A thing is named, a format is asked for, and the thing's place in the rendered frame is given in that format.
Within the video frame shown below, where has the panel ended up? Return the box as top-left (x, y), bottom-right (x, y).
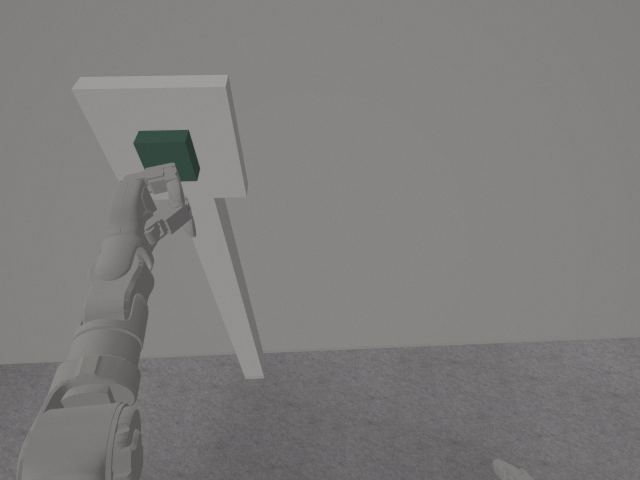
top-left (71, 75), bottom-right (265, 379)

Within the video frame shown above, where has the robot right hand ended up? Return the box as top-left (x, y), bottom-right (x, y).
top-left (492, 459), bottom-right (534, 480)

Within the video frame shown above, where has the robot left hand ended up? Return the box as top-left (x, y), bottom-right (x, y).
top-left (108, 162), bottom-right (196, 252)

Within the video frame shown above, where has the robot left upper arm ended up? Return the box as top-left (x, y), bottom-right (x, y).
top-left (21, 402), bottom-right (143, 480)

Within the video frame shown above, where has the robot left forearm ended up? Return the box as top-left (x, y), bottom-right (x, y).
top-left (16, 235), bottom-right (154, 480)

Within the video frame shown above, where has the button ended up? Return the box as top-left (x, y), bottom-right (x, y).
top-left (133, 130), bottom-right (200, 181)

